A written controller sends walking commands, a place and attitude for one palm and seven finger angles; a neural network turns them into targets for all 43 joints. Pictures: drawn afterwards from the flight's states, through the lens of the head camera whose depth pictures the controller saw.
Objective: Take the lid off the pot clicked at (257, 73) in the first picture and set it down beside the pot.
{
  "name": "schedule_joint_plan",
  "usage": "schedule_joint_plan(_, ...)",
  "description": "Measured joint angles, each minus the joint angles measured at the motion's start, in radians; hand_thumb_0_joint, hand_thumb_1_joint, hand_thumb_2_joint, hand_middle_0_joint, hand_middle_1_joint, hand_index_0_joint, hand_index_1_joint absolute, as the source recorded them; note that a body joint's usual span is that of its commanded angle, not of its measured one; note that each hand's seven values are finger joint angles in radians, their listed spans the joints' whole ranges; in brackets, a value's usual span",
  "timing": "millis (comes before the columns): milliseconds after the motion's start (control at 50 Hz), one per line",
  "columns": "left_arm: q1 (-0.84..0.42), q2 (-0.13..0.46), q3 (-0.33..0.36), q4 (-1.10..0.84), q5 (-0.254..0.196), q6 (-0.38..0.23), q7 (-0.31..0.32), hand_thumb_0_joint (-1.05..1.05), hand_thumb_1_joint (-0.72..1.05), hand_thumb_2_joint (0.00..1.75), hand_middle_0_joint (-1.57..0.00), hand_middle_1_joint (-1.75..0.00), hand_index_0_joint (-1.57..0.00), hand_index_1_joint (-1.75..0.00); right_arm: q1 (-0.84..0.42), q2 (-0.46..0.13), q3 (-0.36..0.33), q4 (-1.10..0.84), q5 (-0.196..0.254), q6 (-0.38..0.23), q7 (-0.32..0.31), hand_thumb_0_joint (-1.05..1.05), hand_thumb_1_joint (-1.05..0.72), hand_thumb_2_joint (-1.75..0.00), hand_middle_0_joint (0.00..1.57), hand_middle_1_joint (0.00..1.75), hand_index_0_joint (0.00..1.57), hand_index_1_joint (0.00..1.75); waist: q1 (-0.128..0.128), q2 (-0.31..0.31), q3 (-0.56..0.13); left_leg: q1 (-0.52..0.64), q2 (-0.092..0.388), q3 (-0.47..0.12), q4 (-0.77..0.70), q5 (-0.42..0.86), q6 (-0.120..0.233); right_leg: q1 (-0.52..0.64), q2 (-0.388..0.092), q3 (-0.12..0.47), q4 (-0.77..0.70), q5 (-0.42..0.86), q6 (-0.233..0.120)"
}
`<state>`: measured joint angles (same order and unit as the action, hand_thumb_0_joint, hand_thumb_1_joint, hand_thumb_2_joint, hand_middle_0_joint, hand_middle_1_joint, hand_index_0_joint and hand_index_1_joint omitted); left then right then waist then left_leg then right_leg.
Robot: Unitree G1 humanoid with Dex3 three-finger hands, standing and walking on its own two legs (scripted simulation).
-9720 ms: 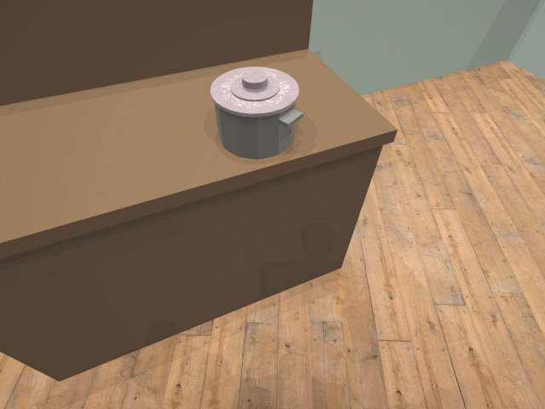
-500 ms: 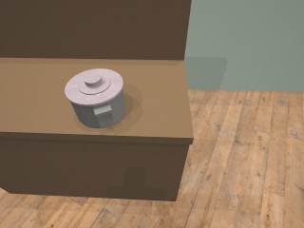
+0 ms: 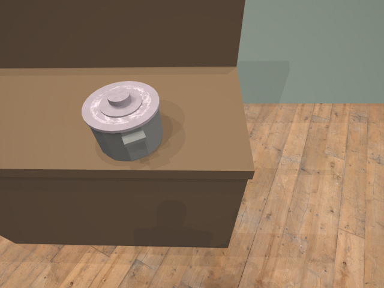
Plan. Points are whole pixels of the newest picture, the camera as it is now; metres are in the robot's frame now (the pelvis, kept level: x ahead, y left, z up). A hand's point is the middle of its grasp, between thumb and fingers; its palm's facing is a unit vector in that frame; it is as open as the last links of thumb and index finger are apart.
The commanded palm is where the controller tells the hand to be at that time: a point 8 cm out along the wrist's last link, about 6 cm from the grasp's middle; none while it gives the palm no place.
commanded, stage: look again from close up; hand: left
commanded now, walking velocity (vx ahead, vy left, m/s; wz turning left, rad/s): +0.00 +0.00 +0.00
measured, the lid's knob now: (119, 97) +0.51 +0.20 +0.12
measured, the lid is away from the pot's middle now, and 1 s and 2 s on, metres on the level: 0.00 0.00 0.00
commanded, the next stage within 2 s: lift the closed hand beside the body in 0.62 s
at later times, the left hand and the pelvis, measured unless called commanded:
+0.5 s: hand out of the picture +0.06 +0.21 -0.16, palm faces +0.00 -0.97 -0.25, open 7.4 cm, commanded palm none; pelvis +0.01 +0.02 +0.00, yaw -1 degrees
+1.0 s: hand out of the picture +0.13 +0.21 -0.06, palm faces +0.19 -0.94 -0.28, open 5.8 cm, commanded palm +0.08 +0.26 -0.02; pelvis -0.02 +0.00 +0.00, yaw +0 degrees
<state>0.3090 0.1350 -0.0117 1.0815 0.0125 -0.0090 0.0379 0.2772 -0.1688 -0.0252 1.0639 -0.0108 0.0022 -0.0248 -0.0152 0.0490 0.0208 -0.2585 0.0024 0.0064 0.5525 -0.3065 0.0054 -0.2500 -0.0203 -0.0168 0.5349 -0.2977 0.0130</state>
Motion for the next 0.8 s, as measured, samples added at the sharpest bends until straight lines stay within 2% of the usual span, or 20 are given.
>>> schedule_joint_plan(300, -0.096, 0.041, 0.01, -0.079, 0.0, 0.008, 0.008, 0.0, 0.9, 0.9, -0.19, -0.3, -0.2, -0.3, -0.069, -0.023, 0.01, -0.02, 0.005, -0.01, 0.004, 0.01, -0.91, -0.9, 0.2, 0.3, 0.19, 0.29, 0.009, -0.017, 0.017, 0.053, -0.031, 0.022, -0.016, -0.014, 0.028, 0.04, -0.031, 0.022, 0.002, -0.019, 0.03)
schedule_joint_plan(740, -0.039, 0.05, 0.004, -0.047, 0.005, 0.015, 0.006, 0.0, 0.9, 0.9, -0.2, -0.3, -0.2, -0.3, -0.078, -0.039, 0.016, -0.011, 0.011, 0.0, 0.01, 0.01, -0.91, -0.9, 0.2, 0.3, 0.19, 0.29, 0.02, -0.025, 0.046, 0.074, -0.025, 0.019, -0.05, 0.015, 0.024, 0.069, -0.025, 0.018, -0.044, 0.014, 0.029)
schedule_joint_plan(760, -0.01, 0.051, 0.011, -0.142, -0.014, 0.041, 0.01, 0.0, 0.9, 0.9, -0.2, -0.3, -0.21, -0.3, -0.056, -0.038, 0.02, -0.042, 0.024, -0.017, 0.011, 0.01, -0.91, -0.9, 0.2, 0.3, 0.19, 0.29, 0.028, -0.03, 0.047, 0.073, -0.025, 0.019, -0.047, 0.014, 0.022, 0.067, -0.025, 0.018, -0.04, 0.015, 0.028)
schedule_joint_plan(800, 0.062, 0.06, 0.015, -0.411, -0.027, 0.056, 0.038, 0.01, 0.9, 0.9, -0.21, -0.31, -0.22, -0.32, 0.004, -0.039, 0.036, -0.102, 0.043, -0.105, -0.006, 0.01, -0.91, -0.9, 0.2, 0.3, 0.19, 0.29, 0.055, -0.042, 0.029, 0.082, -0.03, 0.017, -0.065, 0.024, 0.02, 0.067, -0.03, 0.016, -0.036, 0.014, 0.019)
